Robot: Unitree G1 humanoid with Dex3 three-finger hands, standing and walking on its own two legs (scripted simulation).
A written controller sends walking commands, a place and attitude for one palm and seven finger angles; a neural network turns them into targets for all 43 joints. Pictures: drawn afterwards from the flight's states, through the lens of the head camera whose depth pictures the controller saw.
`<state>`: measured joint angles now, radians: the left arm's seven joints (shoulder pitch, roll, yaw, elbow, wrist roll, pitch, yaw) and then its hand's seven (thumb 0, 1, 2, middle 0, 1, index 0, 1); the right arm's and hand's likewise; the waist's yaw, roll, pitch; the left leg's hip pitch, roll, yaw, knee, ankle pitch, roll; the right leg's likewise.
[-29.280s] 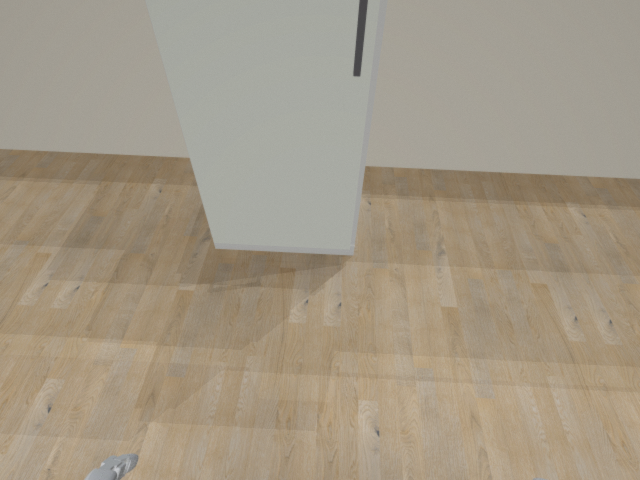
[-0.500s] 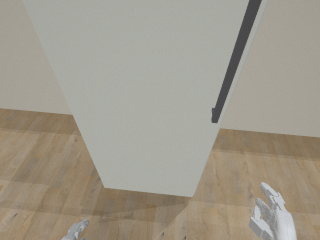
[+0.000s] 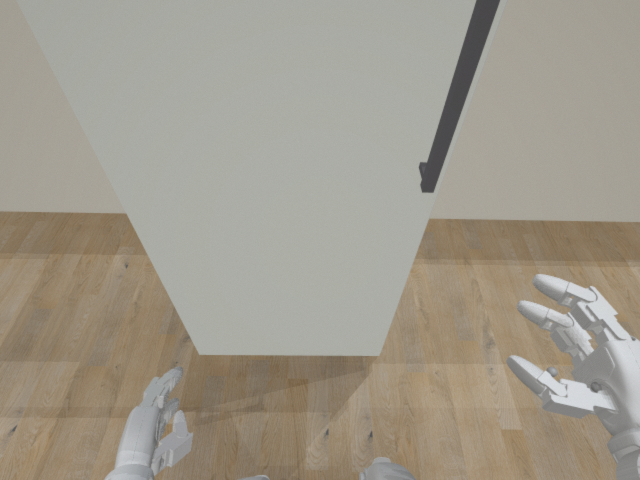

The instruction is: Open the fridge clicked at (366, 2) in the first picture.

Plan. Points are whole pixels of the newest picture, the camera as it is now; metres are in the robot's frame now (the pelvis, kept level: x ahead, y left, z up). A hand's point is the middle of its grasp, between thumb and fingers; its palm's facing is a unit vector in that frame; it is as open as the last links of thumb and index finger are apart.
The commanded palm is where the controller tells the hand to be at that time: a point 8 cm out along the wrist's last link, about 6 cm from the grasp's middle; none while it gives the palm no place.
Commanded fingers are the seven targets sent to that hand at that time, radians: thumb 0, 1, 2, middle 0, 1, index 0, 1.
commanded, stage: raise the hand to about handle height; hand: right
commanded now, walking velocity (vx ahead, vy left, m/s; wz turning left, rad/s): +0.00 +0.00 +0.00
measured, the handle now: (478, 7) +0.52 -0.14 +0.33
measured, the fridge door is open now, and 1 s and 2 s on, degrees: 0 0 0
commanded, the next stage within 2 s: move the hooked fingers beside the handle in 1.42 s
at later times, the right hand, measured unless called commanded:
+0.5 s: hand out of the picture +0.27 -0.29 +0.19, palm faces +0.07 +0.99 -0.09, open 13.1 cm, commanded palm +0.24 -0.34 +0.20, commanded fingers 0.00 0.50 -0.30 0.30 1.20 0.30 1.20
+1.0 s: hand out of the picture +0.28 -0.31 +0.27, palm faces +0.10 +0.99 -0.10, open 14.0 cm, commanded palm +0.24 -0.35 +0.27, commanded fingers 0.00 0.50 -0.30 0.30 1.20 0.30 1.20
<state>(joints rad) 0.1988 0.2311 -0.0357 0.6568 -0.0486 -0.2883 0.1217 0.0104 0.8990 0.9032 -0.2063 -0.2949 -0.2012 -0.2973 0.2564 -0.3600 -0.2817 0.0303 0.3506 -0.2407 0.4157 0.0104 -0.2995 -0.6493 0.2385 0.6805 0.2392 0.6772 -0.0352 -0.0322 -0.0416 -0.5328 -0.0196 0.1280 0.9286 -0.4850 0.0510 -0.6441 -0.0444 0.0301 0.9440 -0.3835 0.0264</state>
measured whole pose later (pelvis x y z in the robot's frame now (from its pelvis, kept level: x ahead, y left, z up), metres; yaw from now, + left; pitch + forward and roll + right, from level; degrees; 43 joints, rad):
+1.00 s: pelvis +0.00 -0.03 +0.05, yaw +0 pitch -6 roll +1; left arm 0.17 0.26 -0.10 0.66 -0.11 -0.17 0.14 0.01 0.90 0.90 -0.21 -0.30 -0.20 -0.30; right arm -0.20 -0.54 -0.43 0.06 0.33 0.38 0.36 -0.01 0.50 -0.30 0.30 1.20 0.30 1.19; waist -0.06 -0.05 -0.01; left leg -0.09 0.00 0.08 0.43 -0.24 0.01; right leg -0.19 0.00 -0.02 0.46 -0.17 -0.02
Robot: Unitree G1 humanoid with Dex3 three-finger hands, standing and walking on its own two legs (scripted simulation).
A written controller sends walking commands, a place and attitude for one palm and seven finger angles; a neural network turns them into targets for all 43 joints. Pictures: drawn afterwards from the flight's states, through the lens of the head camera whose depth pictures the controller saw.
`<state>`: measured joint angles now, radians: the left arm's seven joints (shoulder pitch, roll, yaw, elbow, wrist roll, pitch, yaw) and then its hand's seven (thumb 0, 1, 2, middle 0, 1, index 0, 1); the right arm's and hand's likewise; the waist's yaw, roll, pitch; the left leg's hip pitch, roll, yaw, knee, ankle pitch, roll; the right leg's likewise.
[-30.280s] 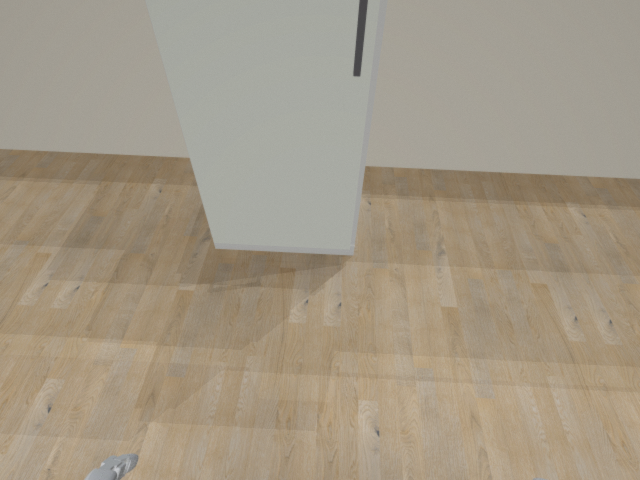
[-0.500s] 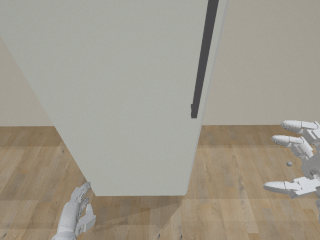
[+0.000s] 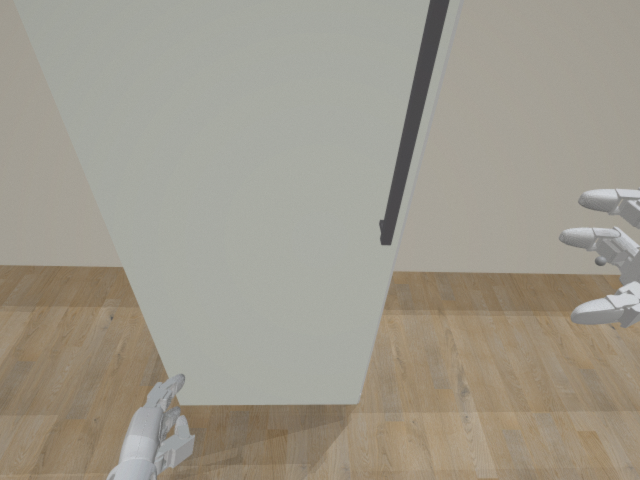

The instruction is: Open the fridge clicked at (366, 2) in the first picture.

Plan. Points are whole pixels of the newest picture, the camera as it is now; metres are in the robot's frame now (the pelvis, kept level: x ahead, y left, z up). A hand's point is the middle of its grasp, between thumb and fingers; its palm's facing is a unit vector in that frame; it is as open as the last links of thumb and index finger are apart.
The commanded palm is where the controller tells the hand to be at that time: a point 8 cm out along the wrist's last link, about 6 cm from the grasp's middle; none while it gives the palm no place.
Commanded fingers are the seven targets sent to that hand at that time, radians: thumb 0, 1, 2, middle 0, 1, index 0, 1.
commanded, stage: raise the hand to about handle height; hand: right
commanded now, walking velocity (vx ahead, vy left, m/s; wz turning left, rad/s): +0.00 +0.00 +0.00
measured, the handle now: (412, 104) +0.52 -0.11 +0.27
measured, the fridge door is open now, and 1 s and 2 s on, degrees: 0 0 0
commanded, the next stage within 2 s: move the hooked fingers beside the handle in 0.42 s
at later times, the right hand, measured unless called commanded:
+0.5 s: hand (559, 249) +0.31 -0.26 +0.20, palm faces +0.09 +0.99 -0.07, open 14.0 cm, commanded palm +0.27 -0.30 +0.22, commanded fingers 0.00 0.50 -0.30 0.30 1.20 0.30 1.20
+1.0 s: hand (521, 227) +0.35 -0.23 +0.20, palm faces +0.08 +1.00 -0.04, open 14.0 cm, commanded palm +0.32 -0.27 +0.21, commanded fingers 0.00 0.50 -0.30 0.30 1.20 0.30 1.20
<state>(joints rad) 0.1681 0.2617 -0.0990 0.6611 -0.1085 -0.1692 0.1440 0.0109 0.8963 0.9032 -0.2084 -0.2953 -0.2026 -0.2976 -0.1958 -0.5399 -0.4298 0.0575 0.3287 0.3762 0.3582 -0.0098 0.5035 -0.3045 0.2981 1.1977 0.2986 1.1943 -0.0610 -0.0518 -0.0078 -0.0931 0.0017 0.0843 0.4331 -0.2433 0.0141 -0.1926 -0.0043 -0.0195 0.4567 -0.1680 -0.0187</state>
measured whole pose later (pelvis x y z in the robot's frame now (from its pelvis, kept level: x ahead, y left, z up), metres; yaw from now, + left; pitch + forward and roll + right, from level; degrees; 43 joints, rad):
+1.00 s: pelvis +0.03 +0.00 +0.00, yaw +1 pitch -4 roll +0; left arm 0.15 0.24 -0.08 0.66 -0.09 -0.13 0.13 0.01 0.90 0.90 -0.21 -0.30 -0.20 -0.30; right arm -0.26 -0.41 -0.33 0.03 0.28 0.41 0.23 -0.01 0.50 -0.30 0.30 1.20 0.30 1.20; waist -0.05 -0.03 -0.03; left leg -0.10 0.01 0.06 0.44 -0.29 0.01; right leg -0.18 0.00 -0.04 0.46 -0.22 -0.02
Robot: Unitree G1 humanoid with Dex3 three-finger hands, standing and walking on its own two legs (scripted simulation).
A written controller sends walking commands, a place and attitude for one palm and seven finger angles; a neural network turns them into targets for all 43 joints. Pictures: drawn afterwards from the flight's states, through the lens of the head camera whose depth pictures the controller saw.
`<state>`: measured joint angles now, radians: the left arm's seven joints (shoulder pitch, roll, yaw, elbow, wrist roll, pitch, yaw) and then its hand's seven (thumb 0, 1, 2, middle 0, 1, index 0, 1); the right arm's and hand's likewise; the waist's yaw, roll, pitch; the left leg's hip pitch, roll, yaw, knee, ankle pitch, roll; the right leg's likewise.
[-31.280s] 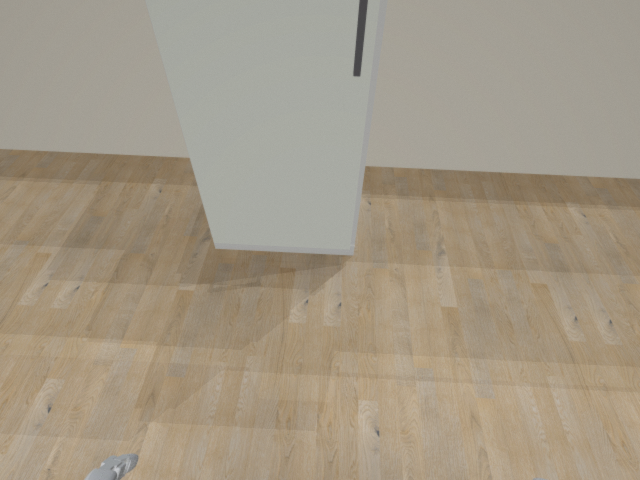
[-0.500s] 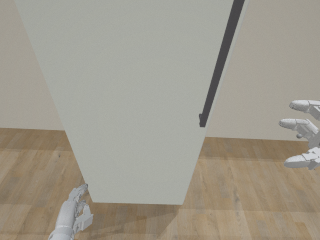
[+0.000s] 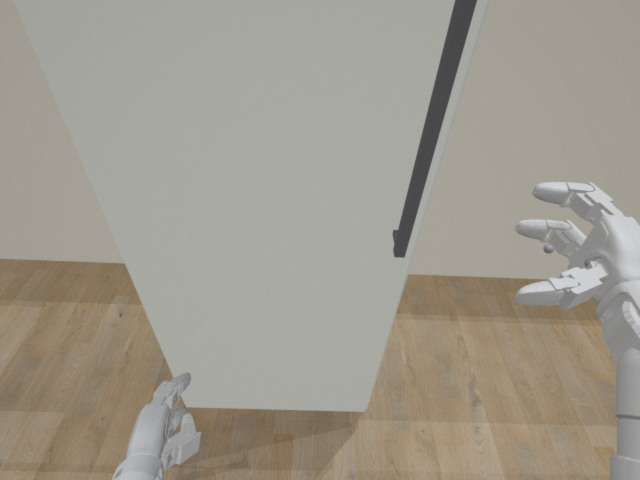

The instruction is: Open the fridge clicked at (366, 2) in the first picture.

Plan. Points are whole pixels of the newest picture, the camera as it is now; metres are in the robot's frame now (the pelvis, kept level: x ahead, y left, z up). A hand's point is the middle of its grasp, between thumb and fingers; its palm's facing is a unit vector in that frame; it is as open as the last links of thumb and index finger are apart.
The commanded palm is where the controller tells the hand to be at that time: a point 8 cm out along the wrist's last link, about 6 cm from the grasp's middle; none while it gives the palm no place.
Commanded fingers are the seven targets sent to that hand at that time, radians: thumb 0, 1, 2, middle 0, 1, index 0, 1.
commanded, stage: move the hooked fingers beside the handle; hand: right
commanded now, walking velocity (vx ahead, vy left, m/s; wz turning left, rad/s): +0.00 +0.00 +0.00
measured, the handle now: (431, 111) +0.48 -0.12 +0.27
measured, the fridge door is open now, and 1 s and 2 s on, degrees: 0 0 0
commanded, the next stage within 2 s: feel for the door with the fingertips in 1.92 s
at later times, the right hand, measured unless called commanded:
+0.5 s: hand (498, 221) +0.35 -0.19 +0.20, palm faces +0.07 +1.00 -0.03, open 14.0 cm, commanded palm +0.33 -0.25 +0.20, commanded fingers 0.00 0.50 -0.30 0.30 1.20 0.30 1.20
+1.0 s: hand (476, 203) +0.40 -0.18 +0.19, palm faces +0.06 +1.00 +0.00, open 14.0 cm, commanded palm +0.38 -0.24 +0.20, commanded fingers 0.00 0.50 -0.30 0.30 1.20 0.30 1.20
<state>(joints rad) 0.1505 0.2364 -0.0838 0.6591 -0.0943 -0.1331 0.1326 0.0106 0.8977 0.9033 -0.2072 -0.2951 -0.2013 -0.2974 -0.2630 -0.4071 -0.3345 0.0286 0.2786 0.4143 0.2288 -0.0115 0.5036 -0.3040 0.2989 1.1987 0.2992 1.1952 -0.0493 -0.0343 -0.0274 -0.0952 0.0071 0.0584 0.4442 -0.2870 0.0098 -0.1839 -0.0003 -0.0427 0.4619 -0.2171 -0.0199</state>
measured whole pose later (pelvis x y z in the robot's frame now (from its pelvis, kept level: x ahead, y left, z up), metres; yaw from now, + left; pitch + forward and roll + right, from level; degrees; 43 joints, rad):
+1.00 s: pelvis +0.00 +0.02 +0.00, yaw +1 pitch -1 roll +0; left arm 0.24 0.27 -0.02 0.71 -0.10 -0.09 0.12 0.01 0.90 0.90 -0.21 -0.29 -0.20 -0.30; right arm -0.55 -0.39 -0.29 0.45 0.22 0.29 0.17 -0.01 0.50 -0.30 0.30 1.20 0.30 1.19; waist 0.02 -0.03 -0.04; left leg -0.15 -0.02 0.04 0.45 -0.28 0.03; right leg -0.23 -0.03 -0.05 0.46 -0.22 0.00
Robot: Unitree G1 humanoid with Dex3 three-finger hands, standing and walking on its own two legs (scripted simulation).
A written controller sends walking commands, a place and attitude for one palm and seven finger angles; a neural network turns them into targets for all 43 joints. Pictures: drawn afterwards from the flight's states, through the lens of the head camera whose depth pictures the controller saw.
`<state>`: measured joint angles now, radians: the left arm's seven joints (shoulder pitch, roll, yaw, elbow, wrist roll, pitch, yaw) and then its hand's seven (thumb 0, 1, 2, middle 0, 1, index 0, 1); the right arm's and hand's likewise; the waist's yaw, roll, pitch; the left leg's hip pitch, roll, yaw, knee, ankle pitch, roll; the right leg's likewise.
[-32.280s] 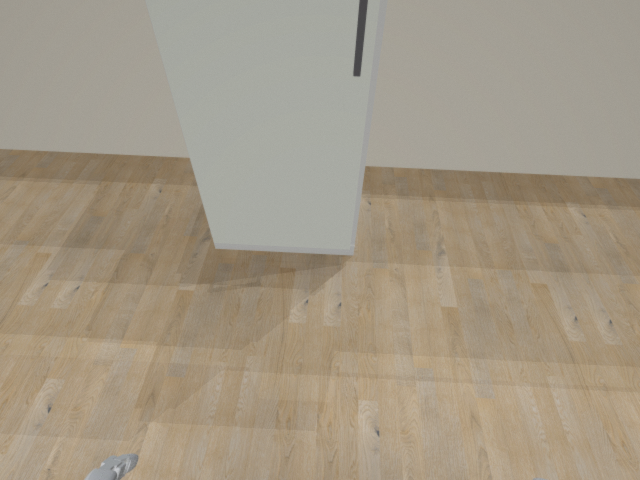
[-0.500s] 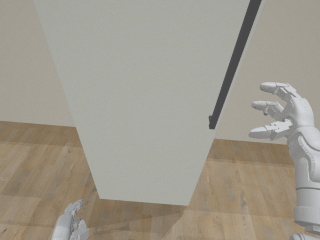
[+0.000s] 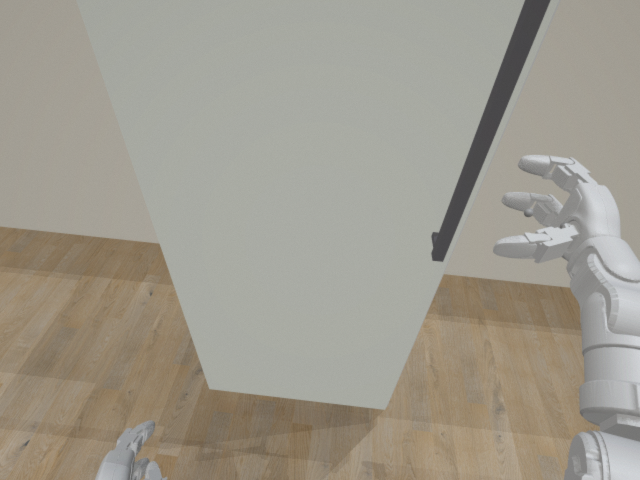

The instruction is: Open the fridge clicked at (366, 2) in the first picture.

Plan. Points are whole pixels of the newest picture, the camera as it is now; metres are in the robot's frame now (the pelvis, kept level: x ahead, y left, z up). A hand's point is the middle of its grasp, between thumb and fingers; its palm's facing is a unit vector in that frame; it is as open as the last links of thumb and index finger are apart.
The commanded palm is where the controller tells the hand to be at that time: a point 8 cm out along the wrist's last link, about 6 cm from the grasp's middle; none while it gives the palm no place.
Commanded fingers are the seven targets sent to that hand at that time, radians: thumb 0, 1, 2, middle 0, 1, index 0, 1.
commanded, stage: move the hooked fingers beside the handle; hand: right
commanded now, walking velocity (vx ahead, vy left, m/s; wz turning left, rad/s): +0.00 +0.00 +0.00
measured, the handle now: (487, 112) +0.48 -0.15 +0.27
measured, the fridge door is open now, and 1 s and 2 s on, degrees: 0 0 0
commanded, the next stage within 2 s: feel for the door with the fingertips in 0.92 s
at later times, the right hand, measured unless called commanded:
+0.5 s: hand (527, 209) +0.40 -0.21 +0.19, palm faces +0.10 +0.99 -0.01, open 14.0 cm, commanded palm +0.38 -0.26 +0.20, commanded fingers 0.00 0.50 -0.30 0.30 1.20 0.30 1.20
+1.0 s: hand (514, 201) +0.41 -0.20 +0.19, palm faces +0.12 +0.99 -0.02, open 14.0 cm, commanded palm +0.39 -0.25 +0.20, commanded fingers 0.00 0.50 -0.30 0.30 1.20 0.30 1.20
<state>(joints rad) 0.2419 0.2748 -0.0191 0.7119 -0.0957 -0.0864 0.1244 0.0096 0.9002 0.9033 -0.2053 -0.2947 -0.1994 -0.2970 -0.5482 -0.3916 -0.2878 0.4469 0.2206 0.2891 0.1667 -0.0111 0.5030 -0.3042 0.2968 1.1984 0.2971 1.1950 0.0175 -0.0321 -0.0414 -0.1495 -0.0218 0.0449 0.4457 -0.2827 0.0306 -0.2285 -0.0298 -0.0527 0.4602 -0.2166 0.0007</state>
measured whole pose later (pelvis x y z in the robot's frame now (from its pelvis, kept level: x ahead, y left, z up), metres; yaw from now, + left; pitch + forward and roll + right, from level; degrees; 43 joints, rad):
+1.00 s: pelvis -0.01 +0.00 +0.00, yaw +0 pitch -1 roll +0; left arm 0.26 0.26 -0.03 0.71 -0.08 -0.06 0.11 0.01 0.90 0.90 -0.21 -0.29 -0.20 -0.30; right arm -0.67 -0.38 -0.26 0.60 0.17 0.22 0.09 -0.01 0.50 -0.30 0.30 1.20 0.30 1.19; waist 0.03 -0.03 -0.03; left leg -0.15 -0.02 0.04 0.42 -0.26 0.03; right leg -0.23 -0.03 -0.05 0.44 -0.20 0.00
